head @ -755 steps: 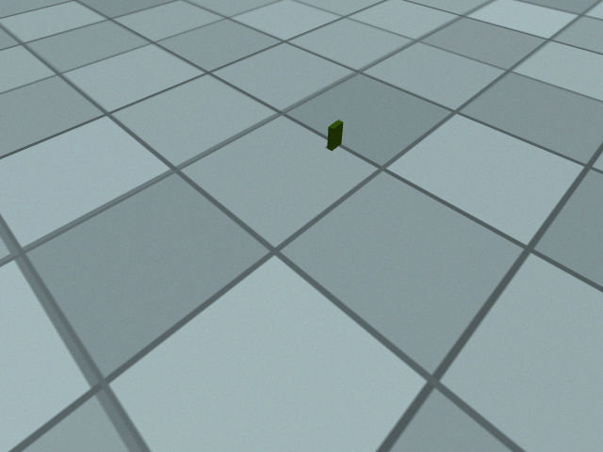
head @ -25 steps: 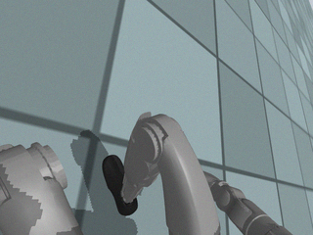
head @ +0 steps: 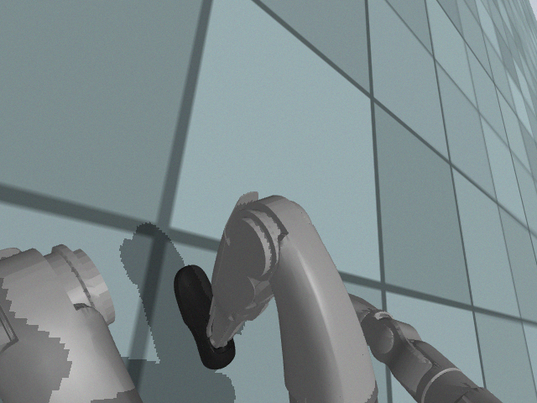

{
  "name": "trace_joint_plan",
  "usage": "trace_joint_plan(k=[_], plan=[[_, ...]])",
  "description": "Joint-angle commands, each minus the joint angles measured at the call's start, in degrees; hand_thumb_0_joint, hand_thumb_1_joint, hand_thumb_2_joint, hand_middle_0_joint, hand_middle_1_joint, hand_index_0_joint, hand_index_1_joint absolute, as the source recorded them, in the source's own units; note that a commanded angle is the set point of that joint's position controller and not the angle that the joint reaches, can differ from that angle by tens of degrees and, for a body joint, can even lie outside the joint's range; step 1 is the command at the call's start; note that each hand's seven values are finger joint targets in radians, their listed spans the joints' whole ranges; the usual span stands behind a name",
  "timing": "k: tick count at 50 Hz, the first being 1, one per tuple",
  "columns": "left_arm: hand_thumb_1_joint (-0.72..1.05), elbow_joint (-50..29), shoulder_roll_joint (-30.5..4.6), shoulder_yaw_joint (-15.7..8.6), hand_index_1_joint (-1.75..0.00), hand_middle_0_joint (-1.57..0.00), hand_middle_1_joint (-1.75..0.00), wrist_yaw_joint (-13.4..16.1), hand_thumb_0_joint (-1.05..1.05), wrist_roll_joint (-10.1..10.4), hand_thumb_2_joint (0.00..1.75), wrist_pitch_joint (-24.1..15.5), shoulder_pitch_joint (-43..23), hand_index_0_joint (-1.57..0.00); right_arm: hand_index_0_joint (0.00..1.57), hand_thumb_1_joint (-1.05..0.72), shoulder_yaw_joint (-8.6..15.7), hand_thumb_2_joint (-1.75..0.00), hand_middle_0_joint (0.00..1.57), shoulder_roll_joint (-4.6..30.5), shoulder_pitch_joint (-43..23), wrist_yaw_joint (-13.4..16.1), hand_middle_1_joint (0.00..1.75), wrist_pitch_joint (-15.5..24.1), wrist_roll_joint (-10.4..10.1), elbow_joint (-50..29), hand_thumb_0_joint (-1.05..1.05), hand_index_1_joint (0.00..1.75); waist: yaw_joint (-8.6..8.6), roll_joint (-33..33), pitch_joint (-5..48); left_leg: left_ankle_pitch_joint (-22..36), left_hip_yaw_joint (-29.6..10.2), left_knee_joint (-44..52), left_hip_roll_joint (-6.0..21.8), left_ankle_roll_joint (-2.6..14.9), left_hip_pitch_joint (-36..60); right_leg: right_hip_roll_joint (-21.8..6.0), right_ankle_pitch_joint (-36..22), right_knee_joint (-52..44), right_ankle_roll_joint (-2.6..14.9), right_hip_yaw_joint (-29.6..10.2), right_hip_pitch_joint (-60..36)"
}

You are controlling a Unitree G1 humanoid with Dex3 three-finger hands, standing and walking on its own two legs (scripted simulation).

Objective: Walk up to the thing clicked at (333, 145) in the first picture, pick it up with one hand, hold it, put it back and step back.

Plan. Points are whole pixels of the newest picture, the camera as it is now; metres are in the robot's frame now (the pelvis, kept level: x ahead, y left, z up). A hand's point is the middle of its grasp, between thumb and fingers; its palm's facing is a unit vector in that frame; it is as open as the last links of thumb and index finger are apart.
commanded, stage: settle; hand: left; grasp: from the side
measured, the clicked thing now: out of the picture +0.45 +0.26 -0.22
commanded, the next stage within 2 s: lift in 1.72 s
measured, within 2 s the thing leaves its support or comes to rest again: leaves its support in 0.10 s
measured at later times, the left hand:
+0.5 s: hand out of the picture +0.42 +0.29 -0.13, palm faces +0.32 -0.95 -0.02, open 8.2 cm
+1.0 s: hand out of the picture +0.41 +0.30 -0.03, palm faces +0.28 -0.96 -0.09, open 8.2 cm
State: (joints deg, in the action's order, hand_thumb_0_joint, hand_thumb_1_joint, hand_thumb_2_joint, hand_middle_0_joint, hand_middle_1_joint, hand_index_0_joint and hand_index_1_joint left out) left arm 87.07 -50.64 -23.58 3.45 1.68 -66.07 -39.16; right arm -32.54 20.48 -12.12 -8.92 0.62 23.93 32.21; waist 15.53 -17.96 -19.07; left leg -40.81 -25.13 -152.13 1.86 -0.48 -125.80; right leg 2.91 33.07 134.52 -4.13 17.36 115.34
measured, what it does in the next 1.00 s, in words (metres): stands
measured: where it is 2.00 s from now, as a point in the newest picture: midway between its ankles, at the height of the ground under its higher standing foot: (148, 377)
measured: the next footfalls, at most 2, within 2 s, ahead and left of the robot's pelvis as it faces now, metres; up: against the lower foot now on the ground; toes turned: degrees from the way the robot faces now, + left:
none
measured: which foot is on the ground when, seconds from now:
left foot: down 0.00-1.00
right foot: down 0.00-1.00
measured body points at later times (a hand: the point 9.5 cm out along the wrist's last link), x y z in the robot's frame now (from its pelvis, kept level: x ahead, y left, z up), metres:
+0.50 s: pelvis +0.00 +0.00 +0.01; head +0.20 +0.20 +0.35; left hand +0.40 +0.34 -0.13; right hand +0.18 -0.23 -0.03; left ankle +0.08 +0.12 -0.26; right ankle +0.15 -0.12 -0.26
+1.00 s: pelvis +0.02 -0.01 +0.03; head +0.20 +0.12 +0.42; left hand +0.39 +0.35 -0.02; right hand +0.20 -0.25 -0.06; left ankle +0.08 +0.12 -0.26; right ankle +0.15 -0.12 -0.26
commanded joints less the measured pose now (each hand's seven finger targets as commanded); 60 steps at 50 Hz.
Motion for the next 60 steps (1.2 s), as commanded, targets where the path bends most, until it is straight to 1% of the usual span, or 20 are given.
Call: trace_joint_plan(k=[1,7,14,18,24,28,30,32,34,36,39,42,44,46,47,48,54,55,57,60], plan=[[0.51,-8.75,-6.68,-0.82,-1.29,-1.21,-1.26,-0.18,0.00,0.42,1.26,-4.49,-13.33,-1.20,0.20,-0.91,7.24,-0.90,0.20,21.41,1.75,1.19,0.30,-0.95,-0.10,-0.22,0.00,0.30,8.26,34.55,30.04,6.28,6.31,19.64,3.35,-1.18,22.81,3.31,-8.26,-8.61,3.97,4.75,-13.87],[0.49,-10.68,-5.81,-0.30,-1.32,-1.25,-1.30,-0.99,0.00,0.33,1.27,-3.42,-12.53,-1.23,0.20,-0.91,8.06,-0.90,0.20,21.48,2.38,1.19,0.30,-1.09,-0.55,0.10,0.00,0.30,7.92,35.72,30.79,7.56,6.31,20.31,3.49,-1.54,23.92,3.12,-8.89,-8.18,4.15,4.84,-13.39],[0.43,-19.97,-5.12,-0.77,-1.34,-1.26,-1.32,-1.17,0.00,0.38,1.28,-0.77,-11.04,-1.24,0.20,-0.91,10.45,-0.90,0.20,21.01,4.25,0.73,0.30,-1.86,-1.79,-0.33,0.00,0.30,5.16,39.74,34.53,8.87,6.94,22.10,3.35,-2.00,25.91,2.44,-9.48,-7.20,4.54,3.84,-12.50],[0.41,-25.18,-2.79,0.06,-1.35,-1.27,-1.33,-1.53,0.00,0.86,1.27,1.94,-11.02,-1.26,0.20,-0.91,12.63,-0.90,0.20,20.57,5.68,0.54,0.30,-2.24,-3.31,-1.02,0.00,0.30,4.72,39.97,36.44,7.08,7.91,23.26,3.04,-1.72,25.11,2.08,-8.35,-7.63,4.67,3.10,-11.37],[0.39,-33.24,1.24,2.68,-1.37,-1.28,-1.35,-2.75,0.00,1.11,1.27,7.48,-9.07,-1.27,0.20,-0.90,16.44,-0.90,0.20,19.58,8.73,0.26,0.30,-2.55,-6.09,-1.17,0.00,0.30,2.17,40.20,40.44,7.25,9.69,24.73,2.53,-1.36,24.95,1.46,-8.80,-7.99,5.14,1.20,-10.03],[0.41,-37.17,4.44,4.47,-1.39,-1.30,-1.37,-3.45,0.00,1.37,1.28,11.43,-9.24,-1.29,0.20,-0.89,18.98,-0.89,0.20,18.20,10.65,0.14,0.30,-2.53,-8.44,-1.36,0.00,0.30,0.86,38.43,41.65,2.83,10.70,26.30,2.01,-0.72,22.89,1.06,-5.72,-9.20,5.40,-0.09,-7.62],[0.40,-38.82,6.13,5.57,-1.38,-1.28,-1.36,-3.87,0.00,1.75,1.26,12.95,-11.73,-1.28,0.20,-0.89,20.07,-0.89,0.20,17.48,11.91,0.18,0.30,-2.50,-9.49,-0.96,0.00,0.30,1.29,37.30,41.44,0.48,11.47,26.39,1.62,-0.15,20.58,0.95,-4.23,-9.82,5.42,-0.70,-6.79],[0.42,-39.93,5.54,4.26,-1.37,-1.27,-1.36,-4.08,0.00,1.81,1.25,14.74,-9.36,-1.27,0.20,-0.89,21.32,-0.89,0.20,16.93,13.03,0.32,0.30,-2.36,-10.54,-0.93,0.00,0.30,-0.80,35.76,43.29,0.47,12.40,26.58,1.25,0.13,19.93,0.83,-3.74,-10.48,5.53,-1.51,-7.12],[0.41,-39.71,8.01,5.77,-1.38,-1.28,-1.37,-4.91,0.00,1.68,1.26,16.24,-8.30,-1.28,0.20,-0.89,22.30,-0.89,0.20,16.36,13.88,0.40,0.30,-2.58,-11.42,-0.64,0.00,0.30,-1.12,35.49,42.72,0.05,12.47,28.13,1.11,0.10,19.94,0.36,-3.08,-10.31,5.68,-1.95,-5.50],[0.39,-43.64,6.73,4.84,-1.40,-1.30,-1.38,-5.60,0.00,1.87,1.26,17.39,-10.28,-1.30,0.20,-0.89,23.29,-0.89,0.20,15.47,15.11,0.73,0.30,-2.74,-12.23,-0.25,0.00,0.30,-2.19,35.86,46.61,2.03,13.51,27.77,0.90,0.25,21.18,0.38,-4.01,-10.79,5.91,-2.97,-6.47],[0.37,-43.83,9.38,5.70,-1.41,-1.31,-1.40,-7.22,0.00,3.09,1.26,19.57,-9.49,-1.31,0.20,-0.90,24.79,-0.89,0.20,14.94,16.01,1.14,0.30,-2.66,-13.40,-0.51,0.00,0.30,-2.45,34.44,48.53,3.89,15.15,27.61,0.40,0.59,19.76,0.11,-4.84,-11.13,6.02,-4.06,-7.76],[0.37,-44.33,8.60,3.59,-1.41,-1.31,-1.40,-8.16,0.00,3.42,1.26,21.25,-8.96,-1.31,0.20,-0.89,25.82,-0.89,0.20,13.93,17.97,1.65,0.30,-3.03,-14.47,0.58,0.00,0.30,-3.68,33.48,49.16,3.30,15.81,28.32,0.19,0.83,19.75,-0.20,-3.67,-11.92,6.18,-4.87,-6.75],[0.35,-47.83,9.07,4.41,-1.40,-1.28,-1.39,-8.85,0.00,3.57,1.26,21.78,-11.12,-1.28,0.20,-0.89,26.96,-0.89,0.20,13.52,17.75,2.02,0.30,-3.25,-14.91,0.06,0.00,0.30,-4.15,33.11,51.50,1.76,16.74,28.55,-0.11,1.14,18.79,-0.30,-1.91,-12.62,6.26,-5.57,-7.54],[0.33,-44.97,9.37,2.90,-1.39,-1.27,-1.37,-9.45,0.00,3.78,1.24,23.06,-7.27,-1.27,0.20,-0.89,27.27,-0.89,0.20,12.78,18.59,2.26,0.30,-3.52,-15.57,0.72,0.00,0.30,-5.47,32.25,52.02,2.31,17.48,29.34,-0.28,1.09,19.27,-0.62,-1.81,-13.00,6.17,-6.20,-8.12],[0.34,-48.83,9.68,3.77,-1.38,-1.27,-1.37,-10.02,0.00,4.06,1.24,23.00,-10.74,-1.28,0.20,-0.90,27.78,-0.90,0.20,12.71,19.05,2.36,0.30,-3.51,-15.74,0.70,0.00,0.30,-4.77,33.25,53.39,2.95,17.55,29.39,-0.25,1.06,20.01,-0.68,-2.40,-12.96,6.28,-6.35,-7.69],[0.31,-50.09,9.17,2.99,-1.39,-1.28,-1.37,-10.33,0.00,4.45,1.23,23.15,-11.71,-1.27,0.20,-0.90,28.28,-0.90,0.20,12.47,19.04,2.67,0.30,-3.55,-16.20,0.75,0.00,0.30,-5.38,33.25,54.41,2.29,17.85,29.85,-0.30,1.16,20.53,-0.82,-1.48,-13.27,6.36,-6.75,-7.32],[0.29,-50.78,11.19,2.71,-1.40,-1.29,-1.38,-13.00,0.00,6.03,1.24,25.19,-11.07,-1.29,0.20,-0.90,29.67,-0.90,0.20,10.75,20.93,3.84,0.30,-3.53,-17.57,1.38,0.00,0.30,-5.97,29.20,57.95,5.57,19.62,29.64,-0.54,1.72,19.41,-1.31,-3.49,-15.02,5.97,-8.61,-11.33],[0.27,-47.37,12.54,2.74,-1.40,-1.29,-1.38,-13.36,0.00,6.17,1.24,25.92,-8.06,-1.29,0.20,-0.91,29.99,-0.90,0.20,10.71,20.68,4.12,0.30,-3.42,-17.87,1.11,0.00,0.30,-6.68,28.68,57.45,5.73,19.86,30.18,-0.56,1.69,19.65,-1.45,-3.27,-15.30,6.03,-8.82,-10.97],[0.28,-51.00,11.46,1.80,-1.38,-1.28,-1.37,-13.82,0.00,6.55,1.23,25.95,-11.55,-1.28,0.20,-0.90,30.57,-0.90,0.20,10.87,21.49,4.50,0.30,-3.37,-18.16,1.33,0.00,0.30,-6.64,30.20,59.31,6.80,19.76,30.81,-0.49,1.49,21.94,-1.71,-4.10,-15.25,6.20,-8.83,-10.49],[0.30,-50.11,11.55,0.95,-1.38,-1.28,-1.37,-14.05,0.00,6.17,1.23,26.60,-9.36,-1.28,0.20,-0.90,31.23,-0.90,0.20,10.06,21.82,5.01,0.30,-3.28,-18.56,0.98,0.00,0.30,-7.71,28.12,60.67,7.79,20.39,31.40,-0.58,1.71,21.74,-1.90,-4.36,-16.47,6.05,-9.62,-12.53]])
